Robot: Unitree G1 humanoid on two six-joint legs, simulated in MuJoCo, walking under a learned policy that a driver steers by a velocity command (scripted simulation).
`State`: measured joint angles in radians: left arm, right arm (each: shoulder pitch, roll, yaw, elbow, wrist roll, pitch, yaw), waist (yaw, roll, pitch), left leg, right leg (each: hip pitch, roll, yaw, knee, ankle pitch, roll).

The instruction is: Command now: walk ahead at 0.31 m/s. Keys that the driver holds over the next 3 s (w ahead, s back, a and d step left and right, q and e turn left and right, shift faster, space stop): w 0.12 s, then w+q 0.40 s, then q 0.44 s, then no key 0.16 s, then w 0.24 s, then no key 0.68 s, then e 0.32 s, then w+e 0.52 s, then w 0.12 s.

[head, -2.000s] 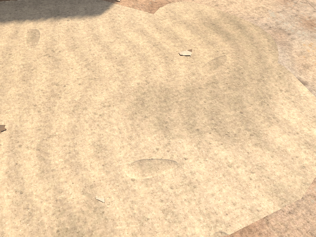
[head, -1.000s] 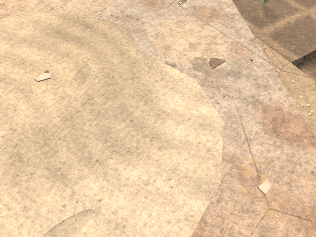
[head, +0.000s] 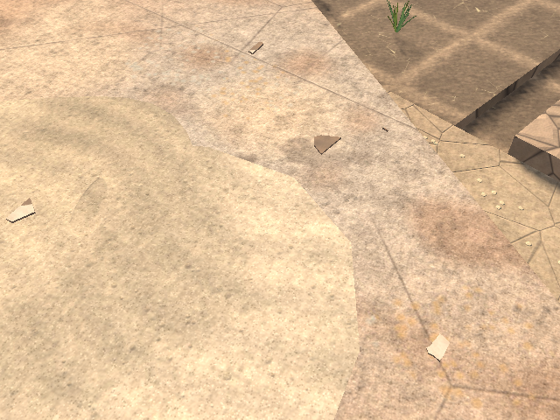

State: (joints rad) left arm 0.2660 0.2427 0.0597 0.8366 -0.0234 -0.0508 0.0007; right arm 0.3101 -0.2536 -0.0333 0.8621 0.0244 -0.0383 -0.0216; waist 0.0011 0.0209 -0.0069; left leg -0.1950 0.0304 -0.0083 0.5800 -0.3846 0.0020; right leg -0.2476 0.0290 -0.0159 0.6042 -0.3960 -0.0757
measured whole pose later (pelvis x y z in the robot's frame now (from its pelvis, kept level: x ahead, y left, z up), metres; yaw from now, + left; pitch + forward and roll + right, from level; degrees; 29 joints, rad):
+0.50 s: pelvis +0.23 +0.05 -0.02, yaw +9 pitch +2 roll +0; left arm 0.40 0.27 0.05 0.90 0.01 -0.06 0.02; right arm 0.03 -0.28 -0.04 0.66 0.02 -0.06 0.05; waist 0.05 0.01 0.05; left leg -0.55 -0.05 0.05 0.64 -0.11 0.11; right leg 0.01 -0.04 -0.07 0.79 -0.49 0.02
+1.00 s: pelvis +0.43 +0.07 +0.00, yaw +27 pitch +3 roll -1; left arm 0.09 0.26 0.03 0.67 0.03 -0.07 0.02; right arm 0.24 -0.32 -0.07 0.68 0.01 0.03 -0.04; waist -0.05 0.03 0.01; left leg -0.32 -0.17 -0.22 0.82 -0.53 0.03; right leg -0.43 0.05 0.07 0.50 -0.11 0.00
